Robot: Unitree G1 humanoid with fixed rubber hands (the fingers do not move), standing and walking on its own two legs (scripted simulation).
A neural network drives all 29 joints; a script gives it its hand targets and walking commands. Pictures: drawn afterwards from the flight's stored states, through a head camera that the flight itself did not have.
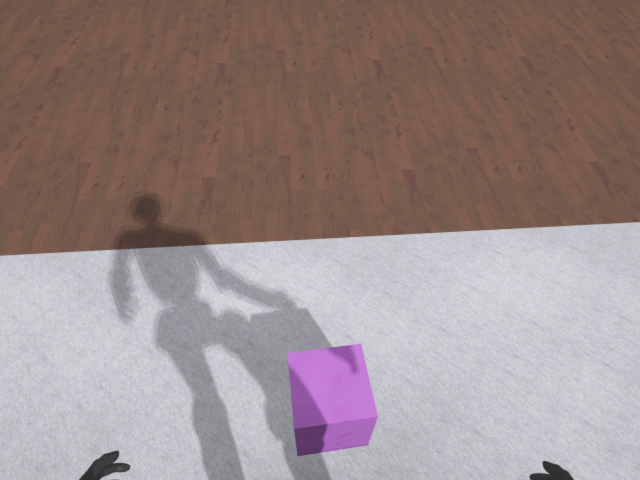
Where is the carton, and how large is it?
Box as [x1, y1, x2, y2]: [287, 344, 377, 455]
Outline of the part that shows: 360,344 287,353 297,455 366,445 368,443 377,414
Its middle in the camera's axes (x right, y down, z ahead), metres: +0.02 +0.47 +1.11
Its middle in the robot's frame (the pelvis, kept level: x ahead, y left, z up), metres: +0.46 -0.01 -0.66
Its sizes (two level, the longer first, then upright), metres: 0.210 0.200 0.250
